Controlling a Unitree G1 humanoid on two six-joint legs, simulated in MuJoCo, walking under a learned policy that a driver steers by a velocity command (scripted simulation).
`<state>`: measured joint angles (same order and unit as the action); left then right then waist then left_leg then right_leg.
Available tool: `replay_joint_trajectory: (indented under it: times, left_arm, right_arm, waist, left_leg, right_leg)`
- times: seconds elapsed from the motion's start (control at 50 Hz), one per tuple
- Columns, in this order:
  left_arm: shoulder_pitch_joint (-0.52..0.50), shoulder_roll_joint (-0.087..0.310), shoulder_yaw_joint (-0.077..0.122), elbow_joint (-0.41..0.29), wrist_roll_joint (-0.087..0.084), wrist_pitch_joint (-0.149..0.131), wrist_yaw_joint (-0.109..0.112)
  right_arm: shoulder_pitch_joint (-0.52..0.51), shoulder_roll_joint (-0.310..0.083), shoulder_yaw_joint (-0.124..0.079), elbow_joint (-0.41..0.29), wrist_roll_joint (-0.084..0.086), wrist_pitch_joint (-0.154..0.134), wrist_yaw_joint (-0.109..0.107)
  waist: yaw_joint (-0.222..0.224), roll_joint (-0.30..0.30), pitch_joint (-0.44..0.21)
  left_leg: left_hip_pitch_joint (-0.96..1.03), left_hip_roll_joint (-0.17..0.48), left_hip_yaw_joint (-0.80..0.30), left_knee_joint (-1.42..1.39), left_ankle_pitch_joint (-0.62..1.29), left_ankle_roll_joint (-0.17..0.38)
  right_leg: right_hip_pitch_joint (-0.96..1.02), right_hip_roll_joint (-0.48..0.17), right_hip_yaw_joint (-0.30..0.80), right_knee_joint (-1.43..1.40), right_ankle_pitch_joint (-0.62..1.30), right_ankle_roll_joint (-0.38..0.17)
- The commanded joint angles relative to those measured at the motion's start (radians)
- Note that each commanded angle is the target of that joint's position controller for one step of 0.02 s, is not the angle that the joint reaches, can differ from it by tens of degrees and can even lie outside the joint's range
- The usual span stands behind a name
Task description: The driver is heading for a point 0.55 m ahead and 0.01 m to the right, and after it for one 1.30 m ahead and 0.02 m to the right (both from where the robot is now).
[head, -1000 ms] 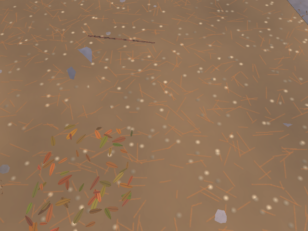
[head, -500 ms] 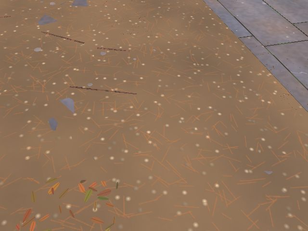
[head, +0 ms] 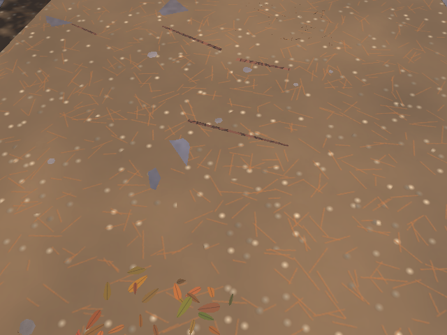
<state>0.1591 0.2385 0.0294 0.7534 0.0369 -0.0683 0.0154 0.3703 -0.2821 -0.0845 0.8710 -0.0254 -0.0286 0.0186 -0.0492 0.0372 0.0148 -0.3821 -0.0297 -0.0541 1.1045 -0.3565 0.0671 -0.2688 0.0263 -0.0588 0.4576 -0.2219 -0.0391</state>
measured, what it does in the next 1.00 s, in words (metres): walks ahead: left foot, then right foot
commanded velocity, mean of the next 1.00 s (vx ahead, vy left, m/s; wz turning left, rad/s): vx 0.49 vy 0.00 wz -0.01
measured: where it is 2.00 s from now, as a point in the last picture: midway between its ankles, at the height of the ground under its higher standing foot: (237, 181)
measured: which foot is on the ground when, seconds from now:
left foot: up 0.00-0.34, down 0.36-0.92, up 0.94-1.00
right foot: down 0.00-0.36, up 0.38-0.88, down 0.90-1.00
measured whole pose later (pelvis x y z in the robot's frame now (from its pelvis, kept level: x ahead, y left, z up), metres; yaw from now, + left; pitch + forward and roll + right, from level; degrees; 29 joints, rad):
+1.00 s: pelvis +0.55 +0.05 -0.02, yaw -6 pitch +0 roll +0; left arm 0.17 0.26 0.07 0.83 0.02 -0.02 -0.02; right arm 0.31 -0.23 -0.03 0.90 -0.02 -0.07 0.00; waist -0.01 0.01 0.06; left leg -0.28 0.04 0.06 1.23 -0.39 0.02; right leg -0.37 0.11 -0.08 0.58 -0.22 -0.14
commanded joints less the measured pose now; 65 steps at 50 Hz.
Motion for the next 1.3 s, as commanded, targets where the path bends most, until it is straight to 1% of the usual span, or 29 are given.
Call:
replay_joint_trajectory:
  times: [0.02, 0.14, 0.18, 0.24, 0.3, 0.32, 0.34, 0.36, 0.38, 0.4, 0.42, 0.44, 0.46, 0.5, 0.6, 0.7, 0.78, 0.84, 0.88, 0.9, 0.92, 0.94, 0.96, 0.98, 1.0, 1.04, 1.06, 1.14, 1.3]
  left_arm:
    - [0.115, 0.089, 0.026, -0.001, -0.011, -0.031, -0.002]
    - [0.168, 0.084, 0.026, 0.047, -0.018, -0.046, -0.01]
    - [0.177, 0.1, 0.029, 0.057, -0.018, -0.045, -0.01]
    - [0.237, 0.136, 0.037, 0.088, -0.019, -0.039, -0.003]
    - [0.286, 0.172, 0.038, 0.126, -0.017, -0.021, 0.003]
    - [0.297, 0.186, 0.038, 0.136, -0.014, -0.011, 0.006]
    - [0.311, 0.181, 0.032, 0.145, -0.018, -0.002, 0.006]
    - [0.313, 0.15, 0.018, 0.123, -0.023, -0.002, 0.002]
    - [0.412, 0.019, -0.012, 0.08, -0.049, 0.001, -0.023]
    - [0.273, 0.159, 0.029, 0.077, -0.036, 0.004, -0.011]
    - [0.187, 0.145, 0.03, 0.047, -0.05, -0.004, -0.013]
    - [0.194, 0.119, 0.022, 0.056, -0.049, -0.01, -0.016]
    - [0.218, 0.107, 0.023, 0.082, -0.036, 0.002, -0.018]
    - [0.293, 0.077, 0.023, 0.123, -0.011, 0.038, -0.028]
    - [0.158, 0.052, 0.032, 0.09, -0.012, 0.059, -0.051]
    - [-0.011, 0.028, 0.018, 0.037, -0.009, 0.05, -0.064]
    - [-0.122, 0.025, 0.009, -0.013, -0.003, 0.047, -0.075]
    - [-0.069, 0.048, 0.019, -0.011, -0.001, 0.049, -0.069]
    - [0.096, 0.089, 0.041, 0.032, 0.002, 0.043, -0.059]
    - [0.251, 0.131, 0.064, 0.078, 0.012, 0.035, -0.049]
    - [0.33, 0.249, 0.1, 0.088, 0.018, 0.037, -0.031]
    - [0.282, 0.304, 0.111, 0.07, -0.01, 0.045, -0.033]
    - [0.255, 0.269, 0.106, 0.078, -0.029, 0.053, -0.028]
    - [0.205, 0.217, 0.093, 0.08, -0.033, 0.052, -0.021]
    - [0.16, 0.171, 0.08, 0.078, -0.029, 0.048, -0.019]
    - [0.114, 0.134, 0.065, 0.071, -0.038, 0.032, -0.014]
    - [0.124, 0.138, 0.065, 0.073, -0.04, 0.02, -0.016]
    - [0.191, 0.179, 0.074, 0.085, -0.04, 0.006, -0.019]
    - [0.315, 0.194, 0.077, 0.093, -0.025, 0.017, -0.009]
  right_arm:
    - [-0.016, -0.04, -0.006, -0.072, -0.015, 0.012, 0.024]
    - [-0.243, -0.01, 0.018, -0.169, -0.013, 0.018, 0.058]
    - [-0.324, 0.003, 0.033, -0.198, -0.008, 0.012, 0.07]
    - [-0.407, -0.005, 0.042, -0.231, -0.013, 0.012, 0.076]
    - [-0.363, -0.027, 0.037, -0.22, -0.025, 0.009, 0.054]
    - [-0.279, -0.045, 0.029, -0.194, -0.029, 0.003, 0.046]
    - [-0.13, -0.065, 0.017, -0.139, -0.039, -0.007, 0.034]
    - [0.026, -0.133, -0.005, -0.1, -0.056, -0.013, 0.016]
    - [0.048, -0.232, -0.023, -0.102, -0.05, -0.012, 0.002]
    - [0.082, -0.213, -0.026, -0.114, -0.01, -0.002, -0.014]
    - [-0.014, -0.18, -0.015, -0.092, -0.002, -0.007, -0.022]
    - [-0.064, -0.12, 0.002, -0.084, -0.002, -0.018, -0.02]
    - [-0.102, -0.082, 0.013, -0.079, 0.0, -0.03, -0.018]
    - [-0.123, -0.034, 0.028, -0.069, 0.004, -0.049, -0.016]
    - [-0.063, -0.052, 0.021, -0.019, 0.006, -0.081, -0.016]
    - [-0.016, -0.048, 0.028, 0.014, 0.01, -0.083, -0.025]
    - [0.062, -0.067, 0.027, 0.057, 0.005, -0.071, -0.042]
    - [0.047, -0.107, 0.021, 0.065, 0.0, -0.058, -0.055]
    - [0.028, -0.139, 0.013, 0.058, -0.005, -0.04, -0.058]
    - [0.006, -0.145, 0.012, 0.044, 0.0, -0.036, -0.054]
    - [0.03, -0.065, 0.03, -0.005, 0.011, -0.043, -0.042]
    - [0.001, -0.059, 0.028, -0.067, 0.018, -0.054, -0.025]
    - [-0.114, -0.089, 0.026, -0.085, 0.005, -0.065, -0.02]
    - [-0.129, -0.082, 0.031, -0.097, 0.015, -0.079, -0.016]
    - [-0.113, -0.078, 0.029, -0.084, 0.013, -0.08, -0.018]
    - [-0.077, -0.062, 0.033, -0.077, -0.02, -0.043, -0.014]
    - [-0.074, -0.055, 0.033, -0.081, -0.025, -0.027, -0.01]
    - [-0.198, -0.042, 0.038, -0.137, -0.023, -0.003, -0.003]
    - [-0.455, -0.053, 0.054, -0.235, -0.005, -0.022, 0.006]
  waist:
    - [0.045, -0.148, 0.019]
    - [0.051, -0.13, 0.047]
    - [0.064, -0.127, 0.063]
    - [0.086, -0.109, 0.078]
    - [0.057, -0.127, 0.027]
    - [0.021, -0.134, -0.023]
    - [-0.043, -0.11, -0.101]
    - [-0.106, -0.047, -0.206]
    - [-0.042, 0.199, -0.373]
    - [-0.109, 0.01, -0.373]
    - [-0.062, 0.006, -0.192]
    - [-0.015, -0.015, -0.095]
    - [0.024, -0.016, -0.044]
    - [0.068, 0.014, -0.023]
    - [0.066, 0.02, 0.057]
    - [0.032, 0.022, 0.089]
    - [-0.001, 0.017, 0.105]
    - [0.043, 0.053, 0.048]
    - [0.12, 0.066, -0.054]
    - [0.2, 0.019, -0.133]
    - [0.198, -0.146, -0.236]
    - [0.151, -0.249, -0.303]
    - [0.167, -0.095, -0.181]
    - [0.131, -0.052, -0.073]
    - [0.079, 0.006, -0.007]
    - [0.025, -0.014, 0.001]
    - [0.019, -0.025, -0.009]
    - [0.045, -0.064, 0.018]
    - [0.148, -0.107, 0.027]
  left_leg:
    - [-0.243, 0.078, -0.017, 0.036, 0.058, -0.008]
    - [-0.341, 0.088, 0.042, -0.138, 0.26, -0.029]
    - [-0.266, 0.083, 0.086, -0.291, 0.344, -0.02]
    - [-0.196, 0.063, 0.142, -0.43, 0.325, 0.014]
    - [-0.073, -0.019, 0.182, -0.495, 0.192, 0.072]
    - [0.03, -0.052, 0.182, -0.523, 0.155, 0.096]
    - [0.246, -0.072, 0.166, -0.604, 0.185, 0.124]
    - [0.52, 0.087, -0.013, -0.614, 0.111, 0.167]
    - [0.84, 0.478, -0.545, -0.663, 0.17, 0.325]
    - [0.752, 0.457, -0.6, -0.75, 0.216, 0.302]
    - [0.599, 0.406, -0.393, -0.777, 0.302, 0.256]
    - [0.451, 0.36, -0.282, -0.815, 0.389, 0.208]
    - [0.359, 0.314, -0.187, -0.843, 0.434, 0.162]
    - [0.239, 0.273, -0.081, -0.903, 0.433, 0.125]
    - [0.251, 0.242, 0.061, -0.994, 0.418, 0.099]
    - [0.314, 0.227, 0.18, -0.986, 0.521, 0.074]
    - [0.446, 0.265, 0.233, -0.932, 0.685, 0.059]
    - [0.522, 0.282, 0.279, -0.761, 1.1, 0.041]
    - [0.498, 0.289, 0.291, -0.48, 1.191, 0.042]
    - [0.367, 0.266, 0.303, -0.234, 1.006, 0.022]
    - [0.051, 0.173, 0.307, 0.121, 0.424, -0.018]
    - [-0.272, -0.037, 0.129, 0.376, -0.195, -0.055]
    - [-0.383, 0.048, 0.003, 0.364, -0.088, -0.044]
    - [-0.368, 0.09, 0.013, 0.279, 0.007, -0.042]
    - [-0.308, 0.121, 0.018, 0.181, 0.041, -0.047]
    - [-0.195, 0.143, 0.018, 0.084, 0.055, -0.078]
    - [-0.18, 0.139, 0.029, 0.059, 0.055, -0.092]
    - [-0.244, 0.138, 0.063, -0.109, 0.172, -0.129]
    - [-0.274, 0.068, 0.057, -0.449, 0.33, -0.109]
  right_leg:
    - [0.171, -0.278, 0.247, -0.272, 0.155, -0.108]
    - [0.192, -0.251, 0.022, -0.302, 0.392, -0.105]
    - [0.161, -0.232, -0.045, -0.307, 0.41, -0.088]
    - [0.215, -0.261, -0.078, -0.294, 0.493, -0.077]
    - [0.324, -0.284, -0.111, -0.128, 0.891, -0.072]
    - [0.336, -0.286, -0.121, 0.0, 0.981, -0.07]
    - [0.262, -0.272, -0.141, 0.186, 0.927, -0.061]
    - [0.056, -0.243, -0.141, 0.454, 0.604, -0.05]
    - [-0.329, -0.057, -0.107, 0.868, -0.361, -0.003]
    - [-0.385, -0.032, 0.075, 0.959, -0.299, -0.014]
    - [-0.422, -0.073, 0.116, 0.914, -0.181, -0.026]
    - [-0.377, -0.102, 0.11, 0.823, -0.129, -0.03]
    - [-0.322, -0.121, 0.114, 0.76, -0.109, -0.026]
    - [-0.215, -0.121, 0.106, 0.714, -0.084, -0.012]
    - [-0.368, -0.13, 0.101, 0.613, 0.088, 0.002]
    - [-0.392, -0.111, 0.031, 0.356, 0.245, 0.002]
    - [-0.383, -0.081, -0.051, 0.212, 0.202, -0.042]
    - [-0.263, 0.001, -0.109, 0.178, 0.057, -0.103]
    - [-0.066, 0.065, -0.107, 0.138, -0.037, -0.156]
    - [0.158, 0.055, -0.043, 0.047, -0.02, -0.198]
    - [0.438, -0.21, 0.327, 0.019, -0.095, -0.295]
    - [0.591, -0.387, 0.846, -0.147, -0.019, -0.435]
    - [0.524, -0.351, 0.699, -0.174, 0.004, -0.392]
    - [0.384, -0.326, 0.574, -0.192, 0.083, -0.35]
    - [0.265, -0.27, 0.479, -0.208, 0.195, -0.297]
    - [0.142, -0.186, 0.352, -0.227, 0.331, -0.256]
    - [0.125, -0.167, 0.331, -0.228, 0.389, -0.257]
    - [0.097, -0.121, 0.301, -0.253, 0.404, -0.232]
    - [0.264, -0.133, 0.376, -0.17, 0.475, -0.188]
